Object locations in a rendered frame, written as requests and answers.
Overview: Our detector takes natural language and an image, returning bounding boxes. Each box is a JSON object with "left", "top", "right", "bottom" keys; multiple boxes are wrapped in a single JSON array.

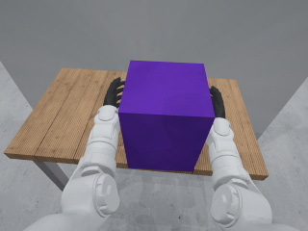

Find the robot left hand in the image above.
[{"left": 103, "top": 77, "right": 125, "bottom": 108}]

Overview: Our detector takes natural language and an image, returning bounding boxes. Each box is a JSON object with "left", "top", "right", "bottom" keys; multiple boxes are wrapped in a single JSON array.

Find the right robot upper arm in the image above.
[{"left": 210, "top": 183, "right": 300, "bottom": 231}]

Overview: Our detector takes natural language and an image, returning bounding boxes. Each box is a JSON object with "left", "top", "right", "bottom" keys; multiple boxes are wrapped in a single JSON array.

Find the robot right hand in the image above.
[{"left": 209, "top": 86, "right": 226, "bottom": 119}]

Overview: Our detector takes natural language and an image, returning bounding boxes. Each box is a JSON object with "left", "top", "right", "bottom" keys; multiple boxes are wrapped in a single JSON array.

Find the right robot forearm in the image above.
[{"left": 206, "top": 117, "right": 272, "bottom": 218}]

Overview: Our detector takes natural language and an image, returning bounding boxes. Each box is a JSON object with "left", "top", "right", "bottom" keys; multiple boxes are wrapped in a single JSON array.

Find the table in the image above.
[{"left": 4, "top": 67, "right": 269, "bottom": 192}]

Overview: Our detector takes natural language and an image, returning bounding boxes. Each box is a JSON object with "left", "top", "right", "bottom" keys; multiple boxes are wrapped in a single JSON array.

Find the carton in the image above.
[{"left": 117, "top": 60, "right": 216, "bottom": 172}]

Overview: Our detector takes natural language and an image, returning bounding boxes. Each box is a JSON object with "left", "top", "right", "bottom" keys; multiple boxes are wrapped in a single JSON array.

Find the left robot upper arm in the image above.
[{"left": 23, "top": 172, "right": 120, "bottom": 231}]

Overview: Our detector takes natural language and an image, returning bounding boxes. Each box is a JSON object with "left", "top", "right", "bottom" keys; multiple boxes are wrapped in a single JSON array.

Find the left robot forearm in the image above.
[{"left": 61, "top": 105, "right": 120, "bottom": 209}]

